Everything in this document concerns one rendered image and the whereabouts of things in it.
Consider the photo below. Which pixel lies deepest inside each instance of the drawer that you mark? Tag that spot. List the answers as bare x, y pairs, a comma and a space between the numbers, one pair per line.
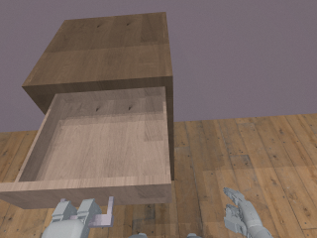
96, 144

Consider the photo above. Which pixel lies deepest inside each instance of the handle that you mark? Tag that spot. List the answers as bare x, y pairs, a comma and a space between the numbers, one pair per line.
99, 220

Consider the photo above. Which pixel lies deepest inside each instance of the robot right hand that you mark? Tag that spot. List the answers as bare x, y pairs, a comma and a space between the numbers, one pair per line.
240, 219

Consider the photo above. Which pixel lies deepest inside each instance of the robot right forearm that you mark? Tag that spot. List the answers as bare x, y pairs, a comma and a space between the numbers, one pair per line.
258, 231

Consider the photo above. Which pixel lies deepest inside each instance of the cabinet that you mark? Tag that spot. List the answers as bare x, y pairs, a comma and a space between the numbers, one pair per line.
106, 53

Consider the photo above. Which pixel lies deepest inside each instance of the robot right shin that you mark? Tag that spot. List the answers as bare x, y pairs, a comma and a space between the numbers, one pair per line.
191, 234

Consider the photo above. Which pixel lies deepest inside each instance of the robot left hand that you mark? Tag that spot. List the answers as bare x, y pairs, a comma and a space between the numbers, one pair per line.
62, 227

